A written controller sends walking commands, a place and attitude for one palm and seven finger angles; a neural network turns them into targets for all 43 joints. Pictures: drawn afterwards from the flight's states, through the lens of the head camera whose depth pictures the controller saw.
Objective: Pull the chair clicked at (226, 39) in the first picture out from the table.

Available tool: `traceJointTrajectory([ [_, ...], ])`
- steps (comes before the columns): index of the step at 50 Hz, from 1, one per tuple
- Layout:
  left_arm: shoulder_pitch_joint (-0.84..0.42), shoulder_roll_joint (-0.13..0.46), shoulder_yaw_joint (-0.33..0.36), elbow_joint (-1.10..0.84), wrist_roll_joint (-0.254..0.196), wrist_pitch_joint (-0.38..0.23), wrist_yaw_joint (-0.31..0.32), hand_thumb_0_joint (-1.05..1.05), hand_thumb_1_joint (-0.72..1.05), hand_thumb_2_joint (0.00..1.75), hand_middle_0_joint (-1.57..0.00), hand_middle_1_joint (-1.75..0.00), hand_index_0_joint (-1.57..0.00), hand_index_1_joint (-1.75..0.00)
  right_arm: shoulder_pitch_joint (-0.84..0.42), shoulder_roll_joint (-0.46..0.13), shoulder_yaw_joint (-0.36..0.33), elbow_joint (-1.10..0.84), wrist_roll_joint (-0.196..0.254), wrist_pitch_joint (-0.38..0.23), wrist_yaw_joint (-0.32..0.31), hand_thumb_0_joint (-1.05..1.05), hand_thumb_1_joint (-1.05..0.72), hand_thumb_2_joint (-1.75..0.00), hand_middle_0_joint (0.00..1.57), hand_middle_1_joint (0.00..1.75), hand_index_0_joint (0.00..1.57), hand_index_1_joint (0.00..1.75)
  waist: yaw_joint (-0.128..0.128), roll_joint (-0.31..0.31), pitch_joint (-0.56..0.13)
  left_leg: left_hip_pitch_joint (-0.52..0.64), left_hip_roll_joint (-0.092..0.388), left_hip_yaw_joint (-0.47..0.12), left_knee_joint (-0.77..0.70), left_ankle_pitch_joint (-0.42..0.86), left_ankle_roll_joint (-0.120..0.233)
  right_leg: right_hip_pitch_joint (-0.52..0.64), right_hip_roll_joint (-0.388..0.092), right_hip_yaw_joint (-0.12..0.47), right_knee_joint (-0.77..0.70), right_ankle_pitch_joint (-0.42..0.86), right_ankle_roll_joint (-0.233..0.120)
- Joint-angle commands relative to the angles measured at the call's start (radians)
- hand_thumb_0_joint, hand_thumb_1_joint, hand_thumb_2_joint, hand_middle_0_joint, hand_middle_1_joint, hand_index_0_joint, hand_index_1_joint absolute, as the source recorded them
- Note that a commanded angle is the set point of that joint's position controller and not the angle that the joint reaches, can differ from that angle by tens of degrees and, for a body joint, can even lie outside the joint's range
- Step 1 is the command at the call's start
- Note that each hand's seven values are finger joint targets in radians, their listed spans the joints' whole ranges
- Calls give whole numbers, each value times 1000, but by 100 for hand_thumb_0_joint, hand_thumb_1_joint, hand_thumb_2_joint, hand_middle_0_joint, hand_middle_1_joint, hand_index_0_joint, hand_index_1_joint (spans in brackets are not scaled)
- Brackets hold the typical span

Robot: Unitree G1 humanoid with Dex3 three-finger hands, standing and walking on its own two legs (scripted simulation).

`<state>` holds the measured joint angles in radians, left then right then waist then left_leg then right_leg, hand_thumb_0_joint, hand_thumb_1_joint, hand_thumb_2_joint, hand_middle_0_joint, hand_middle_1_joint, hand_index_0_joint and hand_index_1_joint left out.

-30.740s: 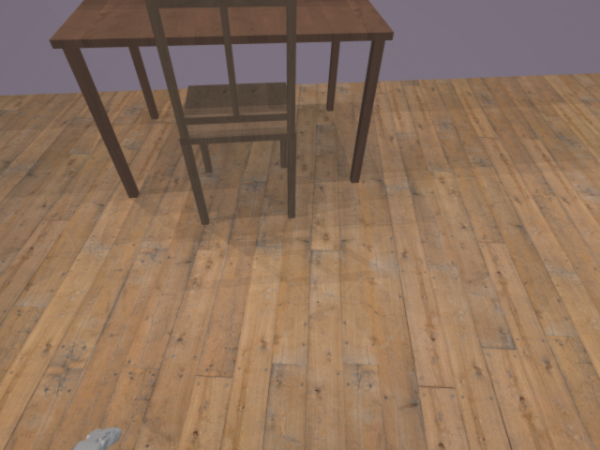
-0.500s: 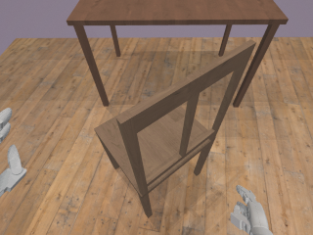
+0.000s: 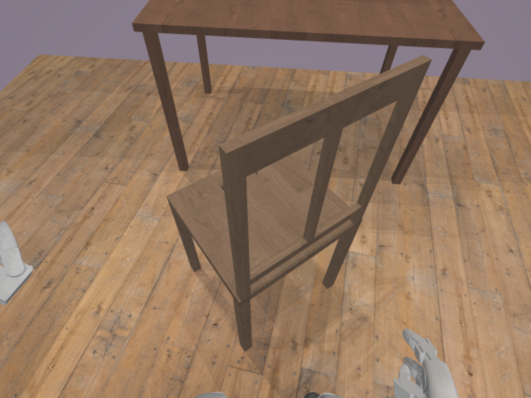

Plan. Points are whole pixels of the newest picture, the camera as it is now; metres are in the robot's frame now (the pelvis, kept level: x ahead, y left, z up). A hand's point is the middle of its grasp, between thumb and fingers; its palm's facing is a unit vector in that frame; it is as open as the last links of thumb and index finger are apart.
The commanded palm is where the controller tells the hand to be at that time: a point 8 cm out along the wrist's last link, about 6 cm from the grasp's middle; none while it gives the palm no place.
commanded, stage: step back with the hand held close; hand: left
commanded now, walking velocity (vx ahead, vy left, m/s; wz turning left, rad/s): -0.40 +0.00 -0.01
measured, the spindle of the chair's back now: (319, 193) +0.51 -0.08 -0.04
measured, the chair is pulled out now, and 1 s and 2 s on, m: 0.55 0.55 0.55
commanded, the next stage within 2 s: stop stepping back and stand still in 0.82 s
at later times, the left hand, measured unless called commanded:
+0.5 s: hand out of the picture +0.16 +0.25 +0.19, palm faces +0.48 -0.69 -0.54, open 7.4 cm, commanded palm +0.09 +0.29 +0.19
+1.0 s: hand (28, 361) +0.13 +0.21 +0.18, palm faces +0.32 -0.75 -0.57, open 7.4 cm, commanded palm +0.06 +0.26 +0.19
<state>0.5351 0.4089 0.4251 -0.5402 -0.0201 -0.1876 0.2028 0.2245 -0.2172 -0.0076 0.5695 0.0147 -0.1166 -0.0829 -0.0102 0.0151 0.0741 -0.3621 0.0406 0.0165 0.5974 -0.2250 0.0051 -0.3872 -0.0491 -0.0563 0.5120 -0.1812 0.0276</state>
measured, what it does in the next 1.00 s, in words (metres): steps on the spot: right foot, then left foot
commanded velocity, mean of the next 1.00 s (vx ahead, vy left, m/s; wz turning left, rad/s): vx -0.34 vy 0.00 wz -0.07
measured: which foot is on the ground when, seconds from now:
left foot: down 0.00-0.60, up 0.62-0.80, down 0.82-1.00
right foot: down 0.00-0.38, up 0.40-0.50, down 0.52-1.00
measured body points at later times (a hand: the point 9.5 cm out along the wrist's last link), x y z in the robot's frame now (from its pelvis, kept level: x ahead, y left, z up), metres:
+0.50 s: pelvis -0.03 -0.02 -0.01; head +0.01 +0.00 +0.43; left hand +0.13 +0.29 +0.22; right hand +0.15 -0.24 -0.09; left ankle +0.06 +0.12 -0.73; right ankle +0.01 -0.14 -0.72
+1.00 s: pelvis -0.09 -0.04 +0.00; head -0.02 -0.02 +0.45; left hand +0.11 +0.25 +0.21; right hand +0.10 -0.27 -0.07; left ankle -0.07 +0.11 -0.73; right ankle -0.06 -0.14 -0.72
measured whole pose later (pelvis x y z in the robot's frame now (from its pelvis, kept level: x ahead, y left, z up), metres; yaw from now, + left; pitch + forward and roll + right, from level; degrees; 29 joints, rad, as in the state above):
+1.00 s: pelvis -0.09 -0.04 +0.00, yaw -2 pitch +1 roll +0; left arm 0.60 0.48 0.50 -0.60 -0.04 -0.29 0.14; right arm 0.14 -0.15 -0.04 0.60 0.01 -0.21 -0.03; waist 0.01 -0.05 0.12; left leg -0.29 0.10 0.09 0.53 -0.25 -0.05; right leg -0.37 -0.01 -0.05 0.65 -0.34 0.01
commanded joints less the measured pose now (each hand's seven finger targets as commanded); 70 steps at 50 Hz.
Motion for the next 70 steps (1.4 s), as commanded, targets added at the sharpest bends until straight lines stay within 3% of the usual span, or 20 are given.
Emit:
traceJointTrajectory([
  [1, 40, 176, 162, -213, -2, -85, 17, 0, 90, 90, -20, -30, -20, -30, -93, -128, -59, -169, 6, -67, 0, 0, -90, -90, 20, 30, 20, 30, 12, 126, -148, -247, 129, -143, -262, -339, 56, 304, -20, 84, 53, -77, -18],
  [6, 1, 183, 180, -174, 14, -114, 13, 0, 90, 90, -20, -30, -20, -30, -82, -125, -70, -160, 2, -89, 4, 0, -90, -90, 20, 30, 20, 30, 3, 76, -79, -372, 102, -121, -208, -460, 60, 295, -29, 140, 50, -108, -29],
  [13, -65, 214, 174, -206, 9, -146, 17, 0, 90, 90, -20, -30, -20, -30, -67, -115, -63, -111, -17, -106, 12, 0, -90, -90, 20, 30, 20, 30, -5, -76, -91, -69, 26, -81, 3, -369, 25, -60, -124, 254, -188, -384, -87],
  [19, -16, 198, 206, -283, 7, -166, 5, 0, 90, 90, -20, -30, -20, -30, -99, -122, -72, -117, -16, -117, 8, 0, -90, -90, 20, 30, 20, 30, 0, 262, -182, -284, 238, -254, -321, -405, 100, 236, 48, 41, 301, -166, -8],
  [25, 54, 200, 238, -185, -21, -167, -18, 0, 90, 90, -20, -30, -20, -30, -88, -110, -86, -92, 1, -145, 24, 0, -90, -90, 20, 30, 20, 30, -1, 207, -121, -123, 250, -169, -230, -189, 90, 123, 44, 32, 165, -208, -20],
  [28, -59, 225, 213, -184, 0, -200, -32, 0, 90, 90, -20, -30, -20, -30, -80, -103, -74, -37, -29, -161, 30, 0, -90, -90, 20, 30, 20, 30, -8, 60, -98, 16, 158, -85, -20, -4, 27, 64, -35, 118, -135, 99, -46],
  [30, -70, 216, 157, -165, -16, -190, -32, 0, 90, 90, -20, -30, -20, -30, -76, -93, -100, -54, -6, -156, 33, 0, -90, -90, 20, 30, 20, 30, -11, -275, -192, 1, -25, 4, 273, -133, -36, 61, -276, 452, -209, 386, -151],
  [32, -43, 216, 166, -157, -12, -167, -32, 0, 90, 90, -20, -30, -20, -30, -119, -73, -91, -67, -10, -131, 39, 0, -90, -90, 20, 30, 20, 30, 2, -208, -184, -93, -22, -66, 451, -259, -34, 133, -315, 389, -188, 457, -212],
  [35, 54, 203, 199, -125, -7, -160, -21, 0, 90, 90, -20, -30, -20, -30, -154, -37, -49, -82, -12, -91, 23, 0, -90, -90, 20, 30, 20, 30, 6, -148, -204, -79, -2, -37, 174, -249, -27, 242, -233, 258, -75, 661, -161],
  [39, 76, 200, 186, -194, -14, -174, -22, 0, 90, 90, -20, -30, -20, -30, -127, -61, -60, -89, -17, -62, 8, 0, -90, -90, 20, 30, 20, 30, -11, -77, -248, 124, 37, 17, -234, 204, -5, 267, -125, 145, 53, 587, -59],
  [41, 66, 215, 202, -261, -12, -193, -32, 0, 90, 90, -20, -30, -20, -30, -104, -96, -98, -100, -12, -84, 14, 0, -90, -90, 20, 30, 20, 30, 5, 140, -288, 311, 272, -141, -185, 758, 74, 44, -9, 88, 200, 46, -11],
  [43, 162, 194, 204, -197, -25, -195, -43, 0, 90, 90, -20, -30, -20, -30, -100, -89, -116, -85, -7, -116, 27, 0, -90, -90, 20, 30, 20, 30, 19, 192, -286, 419, 331, -105, -145, 933, 114, -93, 40, 75, 291, -281, -25],
  [46, 52, 227, 221, -316, -29, -194, -45, 0, 90, 90, -20, -30, -20, -30, -118, -99, -95, -69, -22, -140, 39, 0, -90, -90, 20, 30, 20, 30, 4, 322, -217, 307, 307, -64, -149, 899, 104, -32, 18, 52, 252, -232, -25],
  [50, 103, 196, 182, -275, -32, -139, -48, 0, 90, 90, -20, -30, -20, -30, -73, -115, -84, -109, 15, -132, 54, 0, -90, -90, 20, 30, 20, 30, 7, 223, -193, 182, 232, -20, -97, 306, 44, 196, 0, 8, -38, -7, -14],
  [52, 77, 226, 201, -194, -30, -124, -40, 0, 90, 90, -20, -30, -20, -30, -69, -100, -69, -103, 20, -122, 44, 0, -90, -90, 20, 30, 20, 30, 2, 41, -138, 44, 145, 26, -42, -121, 17, 281, -58, 67, -153, 68, -14],
  [53, 72, 264, 223, -131, -28, -115, -34, 0, 90, 90, -20, -30, -20, -30, -62, -84, -60, -103, 18, -114, 34, 0, -90, -90, 20, 30, 20, 30, -7, -112, -123, -5, 55, 62, 47, -270, -8, 227, -152, 226, -210, 79, -57],
  [55, 84, 196, 164, -66, -36, -82, -27, 0, 90, 90, -20, -30, -20, -30, -57, -89, -72, -98, 21, -87, 29, 0, -90, -90, 20, 30, 20, 30, 4, -269, -130, 45, -7, 13, 263, -231, -11, 100, -259, 407, -377, -277, -104],
  [64, 7, 181, 90, -86, -4, -98, -18, 0, 90, 90, -20, -30, -20, -30, -64, -100, -34, -86, -8, -90, 10, 0, -90, -90, 20, 30, 20, 30, 0, -116, -105, 132, -26, 23, -233, -164, 45, 191, -170, 222, -321, -297, -72],
  [68, 11, 218, 110, -204, 3, -116, -17, 0, 90, 90, -20, -30, -20, -30, -58, -136, -58, -103, 0, -104, 19, 0, -90, -90, 20, 30, 20, 30, 12, 135, -118, 133, 97, -117, -344, -112, 78, 227, -48, 127, -140, -135, -35],
  [70, -10, 220, 128, -213, 20, -114, -14, 0, 90, 90, -20, -30, -20, -30, -78, -127, -48, -113, 5, -107, 19, 0, -90, -90, 20, 30, 20, 30, 17, 248, -70, -43, 134, -144, -429, -349, 79, 286, -15, 69, -42, -156, -26],
])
